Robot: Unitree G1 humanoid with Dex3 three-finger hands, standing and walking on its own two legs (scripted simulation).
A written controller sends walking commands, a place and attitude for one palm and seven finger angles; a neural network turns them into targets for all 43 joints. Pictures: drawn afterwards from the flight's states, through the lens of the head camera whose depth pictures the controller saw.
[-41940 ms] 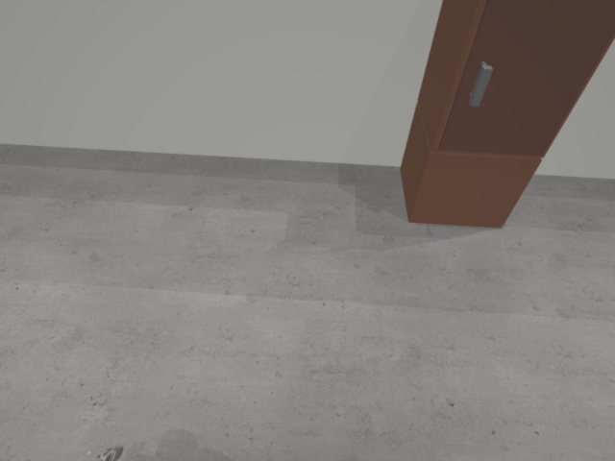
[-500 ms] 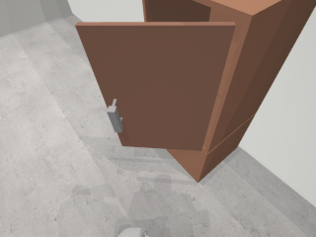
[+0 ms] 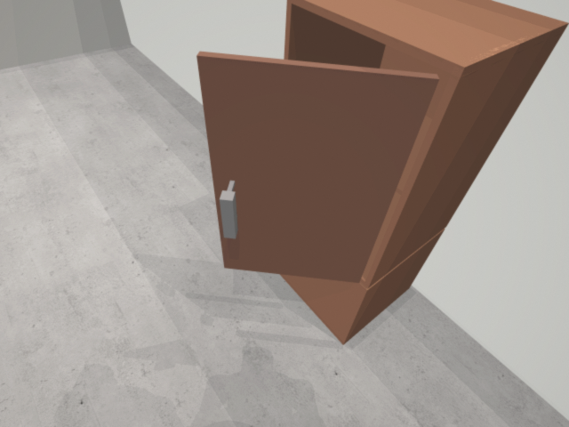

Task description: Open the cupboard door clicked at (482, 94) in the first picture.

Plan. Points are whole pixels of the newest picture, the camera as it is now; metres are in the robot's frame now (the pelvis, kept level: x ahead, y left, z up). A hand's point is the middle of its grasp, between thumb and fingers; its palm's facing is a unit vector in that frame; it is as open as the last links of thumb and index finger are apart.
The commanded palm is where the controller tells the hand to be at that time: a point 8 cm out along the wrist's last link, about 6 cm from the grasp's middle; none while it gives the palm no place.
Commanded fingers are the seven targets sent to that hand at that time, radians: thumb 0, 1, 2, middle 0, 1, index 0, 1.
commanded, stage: come to a stop and stand still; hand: left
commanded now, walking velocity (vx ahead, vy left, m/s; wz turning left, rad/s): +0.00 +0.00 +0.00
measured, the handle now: (231, 208) +0.56 +0.16 -0.07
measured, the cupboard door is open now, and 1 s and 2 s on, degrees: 46 46 46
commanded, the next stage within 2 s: look again from close up in 0.10 s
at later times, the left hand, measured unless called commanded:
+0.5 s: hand out of the picture +0.01 +0.15 -0.17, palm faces +0.02 -0.98 -0.21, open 7.4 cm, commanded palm none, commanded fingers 0.00 0.90 0.90 -0.20 -0.30 -0.20 -0.30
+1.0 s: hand (185, 362) +0.21 +0.16 -0.03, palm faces +0.23 -0.97 -0.04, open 7.6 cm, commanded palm +0.13 +0.21 -0.07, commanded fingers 0.00 0.64 0.79 -0.22 -0.47 -0.22 -0.47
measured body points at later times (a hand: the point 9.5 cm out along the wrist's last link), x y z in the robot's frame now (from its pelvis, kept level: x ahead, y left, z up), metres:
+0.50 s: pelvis +0.02 -0.02 +0.00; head +0.02 -0.04 +0.45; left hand +0.01 +0.20 -0.15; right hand +0.02 -0.23 -0.17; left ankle -0.01 +0.10 -0.74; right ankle +0.05 -0.14 -0.74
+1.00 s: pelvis +0.01 -0.04 -0.02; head +0.03 -0.05 +0.43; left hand +0.19 +0.21 -0.03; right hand +0.13 -0.30 -0.12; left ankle -0.01 +0.10 -0.74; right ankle +0.05 -0.14 -0.74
